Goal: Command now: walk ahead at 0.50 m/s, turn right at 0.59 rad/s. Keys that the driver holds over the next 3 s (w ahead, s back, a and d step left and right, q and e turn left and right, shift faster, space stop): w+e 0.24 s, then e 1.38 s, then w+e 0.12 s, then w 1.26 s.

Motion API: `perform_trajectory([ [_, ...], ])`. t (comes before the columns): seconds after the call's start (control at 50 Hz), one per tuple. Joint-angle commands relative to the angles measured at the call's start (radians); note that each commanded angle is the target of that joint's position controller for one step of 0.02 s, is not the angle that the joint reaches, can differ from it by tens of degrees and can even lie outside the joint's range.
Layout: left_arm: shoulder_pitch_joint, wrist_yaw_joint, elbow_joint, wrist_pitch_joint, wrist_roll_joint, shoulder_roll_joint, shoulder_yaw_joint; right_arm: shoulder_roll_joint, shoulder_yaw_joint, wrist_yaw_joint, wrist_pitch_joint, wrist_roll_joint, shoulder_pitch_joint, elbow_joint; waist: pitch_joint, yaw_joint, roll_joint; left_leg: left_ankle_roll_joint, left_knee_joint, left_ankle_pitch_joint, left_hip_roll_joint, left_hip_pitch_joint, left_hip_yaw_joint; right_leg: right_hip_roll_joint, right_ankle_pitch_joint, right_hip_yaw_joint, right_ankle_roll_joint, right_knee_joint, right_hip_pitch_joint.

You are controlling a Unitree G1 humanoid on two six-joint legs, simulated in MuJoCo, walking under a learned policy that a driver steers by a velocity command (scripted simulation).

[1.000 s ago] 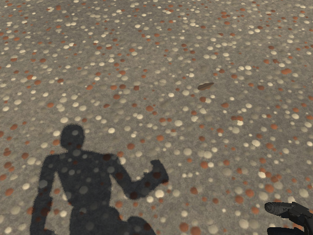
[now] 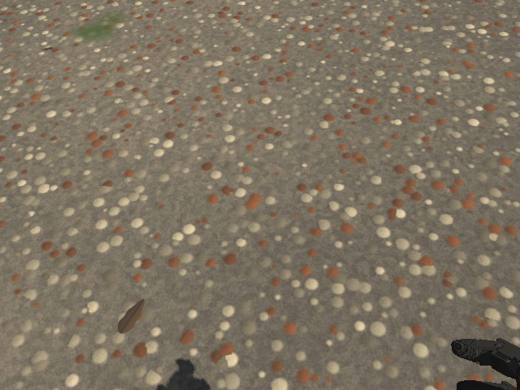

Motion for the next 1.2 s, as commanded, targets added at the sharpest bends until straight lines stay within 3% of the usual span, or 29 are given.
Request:
perform_trajectory([
  [0.02,-0.037,0.004,-0.064,-0.003,0.003,0.117,0.028,-0.159,-0.063,-0.008,-0.030,-0.003,0.100,-0.036,-0.077,-0.121,-0.165,0.061,-0.054,-0.051,0.011,0.285,0.015,-0.195,0.369,0.195,-0.086,0.082,-0.081],
  [0.04,-0.039,-0.001,-0.082,-0.006,0.017,0.059,0.006,-0.208,-0.077,-0.017,-0.032,-0.021,0.242,-0.023,-0.211,-0.183,-0.079,0.123,-0.030,-0.103,0.161,0.536,-0.121,-0.136,0.276,0.120,-0.049,0.340,-0.191],
  [0.06,0.092,0.000,-0.109,-0.013,-0.011,0.002,-0.012,-0.284,-0.097,-0.016,-0.018,-0.031,0.343,0.011,-0.342,-0.134,0.246,0.282,-0.110,-0.335,0.383,0.868,-0.567,0.009,-0.158,-0.019,0.026,0.666,-0.549],
  [0.08,0.097,0.004,-0.091,-0.015,-0.019,0.098,0.000,-0.202,-0.079,-0.008,-0.012,-0.004,0.333,0.007,-0.293,-0.146,0.213,0.280,-0.172,-0.556,0.416,0.852,-0.702,-0.068,-0.201,-0.007,0.040,0.816,-0.690],
  [0.1,-0.001,0.003,-0.096,-0.010,-0.015,0.158,0.018,-0.140,-0.061,-0.012,-0.006,-0.001,0.291,-0.004,-0.165,-0.170,0.116,0.237,-0.189,-0.545,0.374,0.736,-0.555,-0.105,-0.109,-0.018,0.048,0.859,-0.726],
  [0.14,-0.096,0.001,-0.119,-0.006,0.006,0.145,0.022,-0.099,-0.045,-0.016,0.006,-0.014,0.212,-0.001,-0.035,-0.144,0.035,0.204,-0.221,-0.301,0.296,0.526,-0.323,-0.166,0.013,-0.059,0.058,0.806,-0.682],
  [0.18,-0.087,-0.010,-0.125,0.002,-0.005,0.108,0.021,-0.084,-0.039,-0.021,0.002,-0.019,0.196,0.013,-0.015,-0.113,0.080,0.193,-0.267,-0.193,0.251,0.432,-0.191,-0.206,0.060,-0.077,0.058,0.751,-0.611],
  [0.28,-0.160,-0.018,-0.170,0.015,0.006,0.057,0.006,-0.138,-0.056,-0.027,-0.003,-0.013,0.189,0.049,0.023,-0.103,0.041,0.229,-0.307,0.155,0.262,0.408,0.006,-0.222,0.170,-0.117,0.088,0.575,-0.647],
  [0.36,-0.237,-0.043,-0.186,0.006,0.012,0.034,-0.004,-0.169,-0.061,-0.043,0.027,-0.004,0.175,0.064,0.001,-0.126,0.042,0.184,-0.253,0.364,0.210,0.399,0.193,-0.183,0.390,-0.209,0.083,0.315,-0.507],
  [0.42,-0.280,-0.067,-0.213,0.013,0.010,0.055,0.007,-0.197,-0.067,-0.048,0.044,0.018,0.198,0.080,-0.013,-0.131,0.052,0.163,-0.189,0.385,0.237,0.467,0.217,-0.159,0.376,-0.231,0.051,0.209,-0.457],
  [0.48,-0.158,-0.072,-0.199,0.022,0.020,0.127,0.045,-0.221,-0.080,-0.054,0.058,0.046,0.168,0.070,-0.080,-0.044,0.054,0.125,0.046,0.548,0.236,0.494,0.242,-0.089,0.300,-0.272,-0.015,0.112,-0.286],
  [0.5,-0.041,-0.059,-0.166,0.023,0.021,0.171,0.070,-0.192,-0.070,-0.053,0.060,0.042,0.174,0.066,-0.139,0.013,0.006,0.087,0.237,0.470,0.186,0.430,0.267,-0.056,0.405,-0.271,-0.052,0.036,-0.115],
  [0.52,0.010,-0.033,-0.170,0.029,0.019,0.256,0.088,-0.125,-0.046,-0.045,0.059,-0.011,0.241,0.048,-0.215,0.000,-0.200,0.022,0.546,-0.071,0.109,0.182,0.276,-0.242,0.820,-0.021,-0.130,0.057,0.140],
  [0.54,-0.064,-0.029,-0.221,0.019,0.046,0.329,0.080,-0.073,-0.017,-0.033,0.054,-0.041,0.332,0.017,-0.363,-0.098,-0.348,-0.032,0.871,-0.746,-0.069,-0.115,0.140,-0.500,0.979,0.463,-0.370,0.037,0.345],
  [0.56,-0.074,-0.040,-0.240,0.016,0.036,0.241,0.064,-0.171,-0.036,-0.024,0.055,-0.014,0.273,0.037,-0.443,-0.019,-0.176,-0.020,0.925,-0.663,-0.017,-0.132,-0.020,-0.467,0.792,0.420,-0.357,-0.019,0.309],
  [0.58,-0.130,-0.042,-0.238,0.010,0.026,0.206,0.050,-0.181,-0.038,-0.024,0.059,0.009,0.203,0.013,-0.315,-0.035,-0.143,-0.007,0.891,-0.571,0.010,-0.172,-0.007,-0.418,0.688,0.304,-0.304,-0.038,0.200],
  [0.6,-0.164,-0.039,-0.228,0.013,0.010,0.178,0.044,-0.165,-0.036,-0.035,0.066,-0.002,0.186,0.020,-0.220,-0.062,-0.068,-0.010,0.814,-0.504,0.046,-0.173,-0.001,-0.356,0.586,0.223,-0.243,-0.057,0.081],
  [0.64,-0.223,-0.027,-0.237,0.025,0.019,0.163,0.036,-0.171,-0.040,-0.048,0.088,-0.014,0.181,0.022,-0.145,-0.110,-0.095,-0.019,0.704,-0.429,0.060,-0.069,0.004,-0.294,0.529,0.156,-0.202,-0.098,-0.132],
  [0.68,-0.242,-0.018,-0.239,0.028,0.035,0.174,0.040,-0.145,-0.035,-0.052,0.097,-0.017,0.208,0.030,-0.156,-0.127,-0.122,-0.035,0.632,-0.399,0.035,-0.006,0.020,-0.269,0.576,0.128,-0.205,-0.105,-0.204],
  [0.78,-0.234,0.011,-0.226,0.046,0.022,0.184,0.046,-0.116,-0.024,-0.060,0.109,-0.015,0.144,0.011,-0.169,-0.103,-0.145,-0.060,0.431,-0.312,0.007,0.022,-0.005,-0.232,0.356,0.160,-0.178,-0.100,-0.225],
  [0.88,-0.222,0.009,-0.221,0.064,0.023,0.176,0.046,-0.119,-0.027,-0.047,0.095,-0.006,0.102,-0.013,-0.139,-0.075,-0.195,-0.041,0.252,-0.321,-0.022,0.088,-0.016,-0.222,0.233,0.255,-0.152,-0.077,-0.215],
  [0.94,-0.238,0.010,-0.222,0.075,0.007,0.165,0.041,-0.122,-0.037,-0.034,0.080,-0.004,0.163,-0.001,-0.134,-0.114,-0.200,0.000,-0.007,-0.221,-0.026,0.222,0.006,-0.191,0.281,0.289,-0.110,-0.007,-0.208],
  [0.96,-0.214,0.012,-0.219,0.077,0.003,0.139,0.034,-0.161,-0.051,-0.036,0.080,-0.015,0.192,0.004,-0.138,-0.116,-0.151,0.035,-0.097,-0.151,0.060,0.321,-0.044,-0.143,0.187,0.251,-0.063,0.060,-0.268],
  [0.98,-0.166,0.011,-0.222,0.077,0.008,0.088,0.022,-0.245,-0.068,-0.042,0.088,-0.035,0.171,-0.011,-0.129,-0.067,0.089,0.135,-0.156,-0.049,0.287,0.402,-0.257,-0.019,-0.083,0.072,0.005,0.273,-0.414],
  [1.0,-0.188,0.009,-0.246,0.064,0.009,0.151,0.041,-0.253,-0.073,-0.040,0.092,-0.063,0.172,-0.008,-0.081,-0.076,0.274,0.285,-0.199,0.070,0.408,0.337,-0.450,0.049,-0.256,-0.053,0.056,0.487,-0.542],
  [1.02,-0.161,0.007,-0.222,0.060,0.019,0.215,0.062,-0.198,-0.059,-0.045,0.090,-0.053,0.124,-0.035,-0.075,-0.067,0.179,0.298,-0.179,0.093,0.403,0.331,-0.395,-0.013,-0.201,-0.030,0.087,0.646,-0.545],
  [1.06,-0.128,0.013,-0.170,0.079,0.009,0.190,0.066,-0.137,-0.045,-0.056,0.094,-0.025,0.066,-0.051,-0.058,-0.052,0.090,0.210,-0.137,0.066,0.279,0.351,-0.201,-0.031,-0.091,-0.061,0.122,0.752,-0.557],
  [1.08,-0.128,0.013,-0.168,0.088,0.010,0.165,0.059,-0.128,-0.041,-0.060,0.097,-0.014,0.070,-0.051,-0.045,-0.064,0.092,0.212,-0.132,0.108,0.270,0.365,-0.160,-0.038,-0.060,-0.069,0.139,0.795,-0.581],
  [1.2,-0.253,-0.004,-0.228,0.088,0.002,0.089,0.024,-0.174,-0.060,-0.070,0.126,-0.020,0.148,-0.034,-0.076,-0.139,0.150,0.242,-0.137,0.164,0.272,0.477,-0.022,-0.113,-0.021,-0.177,0.173,0.530,-0.523],
])
Next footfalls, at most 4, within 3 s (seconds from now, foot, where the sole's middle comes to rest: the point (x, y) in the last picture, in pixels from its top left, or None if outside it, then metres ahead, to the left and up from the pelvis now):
0.04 left None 0.19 0.13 -0.77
0.52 right None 0.38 -0.16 -0.77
0.96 left None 0.47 0.04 -0.77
1.38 right None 0.27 -0.14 -0.77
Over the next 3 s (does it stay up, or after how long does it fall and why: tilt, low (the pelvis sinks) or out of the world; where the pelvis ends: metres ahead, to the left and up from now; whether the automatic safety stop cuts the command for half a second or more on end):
stays up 0.56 -0.60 0.01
